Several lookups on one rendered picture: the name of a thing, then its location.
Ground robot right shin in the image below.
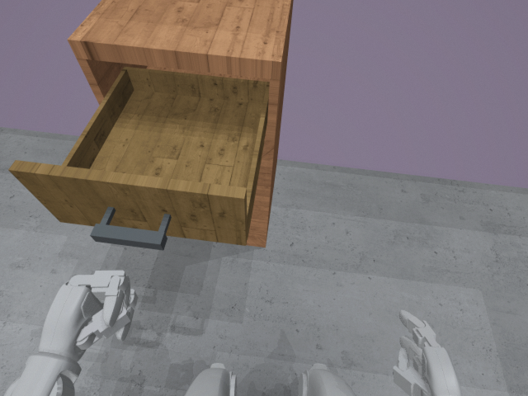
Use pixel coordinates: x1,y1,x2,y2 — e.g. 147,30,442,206
309,364,328,371

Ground robot right hand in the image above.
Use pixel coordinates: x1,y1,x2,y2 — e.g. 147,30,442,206
394,310,463,396

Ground robot left forearm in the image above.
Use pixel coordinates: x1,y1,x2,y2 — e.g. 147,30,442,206
4,352,82,396

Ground left robot thigh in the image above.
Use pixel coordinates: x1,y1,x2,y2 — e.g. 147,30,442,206
185,368,237,396

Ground drawer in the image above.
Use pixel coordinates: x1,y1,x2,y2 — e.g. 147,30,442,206
8,67,270,246

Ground cabinet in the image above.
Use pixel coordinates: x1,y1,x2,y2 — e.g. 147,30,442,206
68,0,294,248

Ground robot left hand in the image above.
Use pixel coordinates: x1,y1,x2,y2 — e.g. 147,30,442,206
38,271,138,362

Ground handle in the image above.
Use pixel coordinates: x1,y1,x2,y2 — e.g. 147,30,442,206
90,206,172,250

